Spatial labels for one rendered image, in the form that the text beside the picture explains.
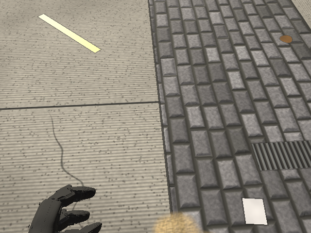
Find left robot hand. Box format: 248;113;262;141
28;184;102;233

